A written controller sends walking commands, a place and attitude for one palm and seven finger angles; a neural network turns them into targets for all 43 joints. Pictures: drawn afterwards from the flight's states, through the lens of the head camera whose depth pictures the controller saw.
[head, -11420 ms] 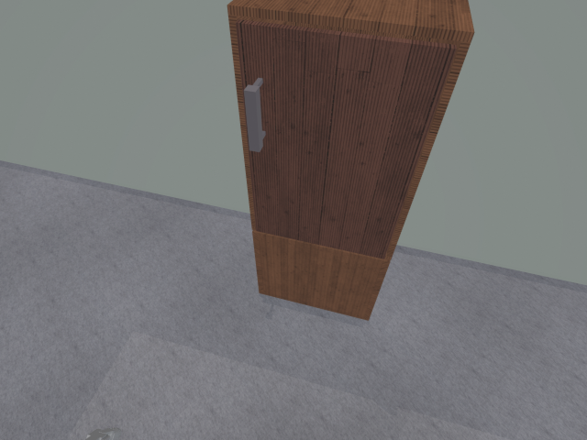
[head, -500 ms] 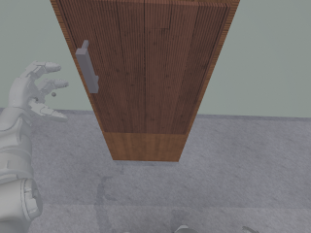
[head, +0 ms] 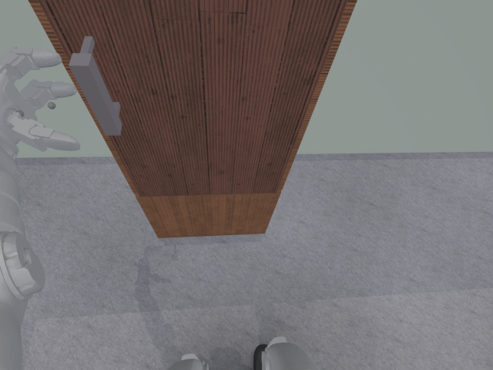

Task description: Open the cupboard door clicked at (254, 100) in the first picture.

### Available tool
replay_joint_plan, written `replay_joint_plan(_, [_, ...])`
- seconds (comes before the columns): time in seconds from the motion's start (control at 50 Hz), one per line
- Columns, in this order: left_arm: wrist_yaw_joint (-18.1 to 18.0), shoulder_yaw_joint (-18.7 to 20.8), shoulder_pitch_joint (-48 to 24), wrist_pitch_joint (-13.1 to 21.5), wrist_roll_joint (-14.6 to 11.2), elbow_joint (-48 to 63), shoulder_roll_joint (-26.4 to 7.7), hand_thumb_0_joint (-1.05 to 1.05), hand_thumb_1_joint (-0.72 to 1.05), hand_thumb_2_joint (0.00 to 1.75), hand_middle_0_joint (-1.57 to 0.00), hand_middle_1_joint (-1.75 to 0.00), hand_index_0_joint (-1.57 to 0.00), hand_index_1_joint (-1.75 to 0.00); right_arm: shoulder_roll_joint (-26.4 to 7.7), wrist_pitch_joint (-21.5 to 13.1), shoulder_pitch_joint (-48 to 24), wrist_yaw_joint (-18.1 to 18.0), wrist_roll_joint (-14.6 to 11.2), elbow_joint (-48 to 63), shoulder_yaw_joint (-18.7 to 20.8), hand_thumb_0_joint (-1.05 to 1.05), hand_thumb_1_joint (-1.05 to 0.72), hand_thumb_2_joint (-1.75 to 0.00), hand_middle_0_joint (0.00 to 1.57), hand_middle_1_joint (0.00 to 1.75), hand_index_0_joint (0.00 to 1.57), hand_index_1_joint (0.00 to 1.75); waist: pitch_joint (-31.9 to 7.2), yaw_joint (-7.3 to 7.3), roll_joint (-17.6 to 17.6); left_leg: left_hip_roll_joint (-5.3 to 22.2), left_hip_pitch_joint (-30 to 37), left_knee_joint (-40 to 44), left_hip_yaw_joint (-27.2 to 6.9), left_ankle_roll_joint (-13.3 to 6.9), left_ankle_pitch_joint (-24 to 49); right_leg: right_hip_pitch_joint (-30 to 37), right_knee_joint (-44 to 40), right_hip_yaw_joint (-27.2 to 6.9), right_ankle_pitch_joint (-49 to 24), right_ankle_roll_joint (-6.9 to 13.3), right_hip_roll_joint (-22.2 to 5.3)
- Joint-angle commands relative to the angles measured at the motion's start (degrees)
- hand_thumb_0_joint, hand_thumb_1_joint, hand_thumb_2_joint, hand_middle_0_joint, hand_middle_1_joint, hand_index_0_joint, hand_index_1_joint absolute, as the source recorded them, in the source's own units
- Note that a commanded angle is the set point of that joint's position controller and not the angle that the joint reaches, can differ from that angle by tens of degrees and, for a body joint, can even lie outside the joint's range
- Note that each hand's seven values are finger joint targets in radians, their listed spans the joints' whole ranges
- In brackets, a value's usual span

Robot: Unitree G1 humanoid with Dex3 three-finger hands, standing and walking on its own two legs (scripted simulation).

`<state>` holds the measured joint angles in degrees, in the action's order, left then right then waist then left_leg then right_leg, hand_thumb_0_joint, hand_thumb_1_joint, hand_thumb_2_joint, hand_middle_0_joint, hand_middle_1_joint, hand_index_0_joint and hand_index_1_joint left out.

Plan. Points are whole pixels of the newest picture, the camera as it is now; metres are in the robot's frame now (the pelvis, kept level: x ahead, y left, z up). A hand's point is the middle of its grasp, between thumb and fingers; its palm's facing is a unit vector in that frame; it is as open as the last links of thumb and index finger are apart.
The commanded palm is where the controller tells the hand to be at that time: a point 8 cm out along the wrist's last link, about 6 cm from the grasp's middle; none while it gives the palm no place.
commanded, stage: move the hooked fingers beside the handle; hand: left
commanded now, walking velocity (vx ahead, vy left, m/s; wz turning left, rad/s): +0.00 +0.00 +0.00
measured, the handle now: (101, 89) +0.53 +0.19 +0.10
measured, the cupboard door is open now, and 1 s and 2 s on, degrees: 0 0 0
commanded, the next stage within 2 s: slide the fingers in behind the handle in 1.10 s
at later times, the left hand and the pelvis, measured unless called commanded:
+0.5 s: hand (46, 108) +0.48 +0.26 +0.11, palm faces -0.01 -1.00 -0.02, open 14.0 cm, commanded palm +0.47 +0.30 +0.11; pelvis +0.01 +0.00 +0.00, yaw +0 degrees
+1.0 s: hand (47, 110) +0.48 +0.26 +0.11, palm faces -0.03 -1.00 -0.02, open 14.0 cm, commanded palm +0.47 +0.30 +0.10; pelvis +0.00 +0.00 +0.00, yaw +0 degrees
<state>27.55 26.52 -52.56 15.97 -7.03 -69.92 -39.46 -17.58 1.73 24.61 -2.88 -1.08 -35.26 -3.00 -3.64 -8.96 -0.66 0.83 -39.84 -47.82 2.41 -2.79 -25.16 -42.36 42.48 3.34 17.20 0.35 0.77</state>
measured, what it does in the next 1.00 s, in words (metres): stands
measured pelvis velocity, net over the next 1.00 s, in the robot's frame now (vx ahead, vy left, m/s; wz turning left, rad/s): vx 0.00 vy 0.00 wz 0.00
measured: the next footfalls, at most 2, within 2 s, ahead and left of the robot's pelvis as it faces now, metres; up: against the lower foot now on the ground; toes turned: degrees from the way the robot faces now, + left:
none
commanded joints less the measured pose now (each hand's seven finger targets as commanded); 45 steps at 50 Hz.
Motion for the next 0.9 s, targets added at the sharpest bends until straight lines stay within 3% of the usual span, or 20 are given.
replay_joint_plan(0.0, [-0.55, 3.28, -26.74, 4.67, -1.33, 11.77, -18.62, 0.00, -0.50, 0.30, -0.30, -1.20, -0.30, -1.20, -10.52, -0.23, 9.06, -0.64, 0.52, 3.07, 3.68, 0.00, -0.90, -0.90, 0.20, 0.30, 0.20, 0.30, -26.61, -0.43, -6.66, 0.85, 13.16, 4.81, -5.43, 1.90, 28.46, 13.76, -1.35, -2.17, -18.22, 1.17, 1.52])
replay_joint_plan(0.1, [0.05, 2.94, -22.15, 4.14, -0.87, 12.15, -17.66, 0.00, -0.50, 0.30, -0.30, -1.20, -0.30, -1.20, -10.27, 1.02, 9.61, -0.09, 0.72, 3.57, 3.84, 0.00, -0.90, -0.90, 0.20, 0.30, 0.20, 0.30, -27.91, 0.90, -10.52, 1.16, 15.60, 4.15, -5.28, 2.45, 34.04, 12.48, -0.87, -1.89, -19.84, 1.27, 1.58])
replay_joint_plan(0.14, [-0.05, 2.95, -19.61, 3.48, -1.16, 11.50, -16.87, 0.00, -0.50, 0.30, -0.30, -1.20, -0.30, -1.20, -10.25, 1.51, 9.62, 0.25, 0.73, 4.12, 3.85, 0.00, -0.90, -0.90, 0.20, 0.30, 0.20, 0.30, -26.20, 0.96, -7.91, 1.33, 14.28, 4.30, -5.03, 2.13, 33.44, 12.60, -1.04, -1.67, -19.95, 1.17, 1.74])
replay_joint_plan(0.18, [0.17, 2.84, -19.64, 3.78, -2.05, 14.52, -16.12, 0.00, -0.50, 0.30, -0.30, -1.20, -0.30, -1.20, -10.15, 1.89, 9.25, 0.42, 0.65, 5.06, 4.02, 0.00, -0.90, -0.90, 0.20, 0.30, 0.20, 0.30, -28.01, 1.24, -8.00, 1.31, 15.29, 4.42, -4.94, 2.11, 34.99, 13.91, -0.89, -1.71, -21.46, 1.15, 1.84])
replay_joint_plan(0.2, [-0.08, 4.68, -18.31, 3.85, -2.29, 14.83, -17.56, 0.00, -0.50, 0.30, -0.30, -1.20, -0.30, -1.20, -10.20, 2.00, 9.35, 0.49, 0.65, 5.14, 4.26, 0.00, -0.90, -0.90, 0.20, 0.30, 0.20, 0.30, -28.40, 1.96, -7.29, 1.25, 14.91, 4.18, -4.73, 1.92, 34.97, 14.95, -0.91, -1.92, -22.07, 1.21, 1.88])
replay_joint_plan(0.32, [-1.07, 4.75, -20.18, 4.97, -2.33, 17.85, -17.65, 0.00, -0.50, 0.30, -0.30, -1.20, -0.30, -1.20, -9.79, 2.48, 8.64, 0.60, 0.49, 5.26, 4.23, 0.00, -0.90, -0.90, 0.20, 0.30, 0.20, 0.30, -26.36, 1.22, -7.53, 1.15, 14.32, 4.29, -4.46, 1.67, 33.34, 14.86, -0.92, -2.09, -22.13, 1.06, 1.93])
replay_joint_plan(0.34, [-1.00, 3.56, -19.91, 4.86, -2.12, 17.31, -16.38, 0.00, -0.50, 0.30, -0.30, -1.20, -0.30, -1.20, -9.65, 2.40, 8.38, 0.59, 0.44, 5.34, 4.17, 0.00, -0.90, -0.90, 0.20, 0.30, 0.20, 0.30, -25.91, 0.98, -8.17, 1.01, 14.22, 4.34, -4.31, 1.59, 32.16, 14.32, -1.18, -2.23, -21.14, 1.01, 1.89])
replay_joint_plan(0.36, [-1.03, 4.30, -21.99, 5.48, -2.35, 19.34, -17.58, 0.00, -0.50, 0.30, -0.30, -1.20, -0.30, -1.20, -9.79, 2.39, 8.32, 0.35, 0.50, 5.26, 4.19, 0.00, -0.90, -0.90, 0.20, 0.30, 0.20, 0.30, -26.81, 1.09, -9.41, 1.19, 15.93, 4.08, -4.85, 2.05, 34.92, 14.30, -0.73, -2.02, -22.00, 1.37, 1.99])
replay_joint_plan(0.42, [-0.49, 2.30, -20.27, 5.28, -2.29, 18.48, -14.88, 0.00, -0.50, 0.30, -0.30, -1.20, -0.30, -1.20, -9.42, 2.31, 7.89, 0.38, 0.48, 4.69, 4.17, 0.00, -0.90, -0.90, 0.20, 0.30, 0.20, 0.30, -27.16, 1.18, -10.97, 1.47, 18.65, 3.79, -5.44, 2.83, 37.08, 12.11, -0.87, -1.54, -20.66, 1.25, 1.98])
replay_joint_plan(0.46, [0.07, -1.28, -20.47, 4.87, -3.41, 18.75, -9.39, 0.00, -0.50, 0.30, -0.30, -1.20, -0.30, -1.20, -9.13, 1.99, 7.54, 0.43, 0.36, 4.71, 4.31, 0.00, -0.90, -0.90, 0.20, 0.30, 0.20, 0.30, -26.25, 0.06, -10.44, 1.66, 20.31, 3.58, -5.52, 2.75, 38.15, 10.14, -1.33, -1.23, -20.10, 1.25, 2.17])
replay_joint_plan(0.52, [-0.11, -1.43, -21.12, 2.97, -3.14, 12.55, -9.92, 0.00, -0.50, 0.30, -0.30, -1.20, -0.30, -1.20, -9.72, 2.01, 7.43, 0.14, 0.20, 3.82, 3.96, 0.00, -0.90, -0.90, 0.20, 0.30, 0.20, 0.30, -21.14, -0.87, -5.08, 1.31, 14.37, 4.55, -5.73, 2.02, 29.60, 9.78, -1.68, -1.04, -16.82, 1.09, 1.89])
replay_joint_plan(0.56, [-0.77, -1.54, -24.13, 2.59, -2.86, 12.02, -10.41, 0.00, -0.50, 0.30, -0.30, -1.20, -0.30, -1.20, -9.83, 1.67, 7.06, -0.22, 0.22, 3.84, 3.72, 0.00, -0.90, -0.90, 0.20, 0.30, 0.20, 0.30, -19.30, -1.45, -5.68, 0.83, 12.39, 4.88, -5.57, 1.73, 26.06, 9.59, -1.71, -1.18, -15.64, 1.32, 1.57])
replay_joint_plan(0.62, [-2.20, 1.28, -23.90, 3.84, -1.65, 13.92, -14.51, 0.00, -0.50, 0.30, -0.30, -1.20, -0.30, -1.20, -9.80, 1.45, 7.45, -0.07, 0.57, 4.39, 3.67, 0.00, -0.90, -0.90, 0.20, 0.30, 0.20, 0.30, -25.00, -0.03, -6.09, 0.66, 12.61, 4.12, -5.23, 1.84, 27.31, 12.46, -0.71, -1.92, -17.54, 1.23, 1.45])
replay_joint_plan(0.66, [-2.82, 2.57, -26.11, 5.36, -1.50, 15.56, -16.75, 0.00, -0.50, 0.30, -0.30, -1.20, -0.30, -1.20, -9.75, 1.34, 7.34, -0.11, 0.71, 4.60, 3.47, 0.00, -0.90, -0.90, 0.20, 0.30, 0.20, 0.30, -26.36, -0.17, -6.49, 0.51, 11.82, 3.52, -5.04, 1.78, 27.54, 14.06, -0.07, -2.33, -18.99, 1.38, 1.55])
replay_joint_plan(0.68, [-2.80, 3.31, -26.62, 6.14, -1.00, 16.80, -18.22, 0.00, -0.50, 0.30, -0.30, -1.20, -0.30, -1.20, -9.63, 1.38, 7.18, 0.01, 0.70, 4.65, 3.47, 0.00, -0.90, -0.90, 0.20, 0.30, 0.20, 0.30, -28.44, 0.58, -9.20, 0.59, 13.03, 3.47, -5.19, 2.23, 28.57, 14.42, 0.27, -2.40, -19.16, 1.40, 1.49])
replay_joint_plan(0.7, [-2.66, 3.00, -25.94, 6.51, -1.15, 16.69, -17.40, 0.00, -0.50, 0.30, -0.30, -1.20, -0.30, -1.20, -9.47, 1.35, 6.93, 0.12, 0.59, 4.82, 3.46, 0.00, -0.90, -0.90, 0.20, 0.30, 0.20, 0.30, -28.79, 0.52, -9.35, 0.58, 13.57, 3.37, -5.01, 2.24, 28.85, 14.47, 0.20, -2.40, -19.34, 1.40, 1.57])
replay_joint_plan(0.74, [-2.34, 4.47, -24.68, 6.61, -1.01, 15.57, -19.82, 0.00, -0.50, 0.30, -0.30, -1.20, -0.30, -1.20, -9.73, 1.40, 6.69, 0.08, 0.46, 5.00, 3.33, 0.00, -0.90, -0.90, 0.20, 0.30, 0.20, 0.30, -27.78, 1.02, -8.56, 0.60, 11.62, 3.57, -4.80, 1.94, 27.09, 15.66, 0.05, -2.61, -18.93, 1.39, 1.55])
replay_joint_plan(0.78, [-1.35, 3.40, -23.18, 5.86, -1.34, 13.79, -18.24, 0.00, -0.50, 0.30, -0.30, -1.20, -0.30, -1.20, -9.69, 1.58, 6.65, 0.02, 0.32, 5.18, 3.25, 0.00, -0.90, -0.90, 0.20, 0.30, 0.20, 0.30, -27.52, 0.95, -8.51, 0.56, 11.41, 3.48, -4.59, 1.76, 27.55, 15.50, -0.06, -2.58, -19.54, 1.33, 1.58])
replay_joint_plan(0.82, [-0.56, 2.03, -22.59, 4.23, -1.18, 10.71, -17.35, 0.00, -0.50, 0.30, -0.30, -1.20, -0.30, -1.20, -9.92, 1.69, 6.77, -0.09, 0.12, 5.06, 3.06, 0.00, -0.90, -0.90, 0.20, 0.30, 0.20, 0.30, -23.27, 0.18, -7.01, 0.47, 8.42, 4.18, -4.46, 1.32, 23.18, 14.46, -0.74, -2.48, -16.96, 1.22, 1.53])
replay_joint_plan(0.88, [0.47, 1.34, -21.61, 3.64, -1.68, 11.88, -16.09, 0.00, -0.50, 0.30, -0.30, -1.20, -0.30, -1.20, -10.17, 1.75, 7.39, -0.22, 0.22, 5.31, 3.34, 0.00, -0.90, -0.90, 0.20, 0.30, 0.20, 0.30, -25.06, 0.47, -8.26, 0.66, 11.46, 4.22, -4.91, 1.65, 25.99, 13.01, -0.67, -1.94, -17.00, 1.40, 1.60])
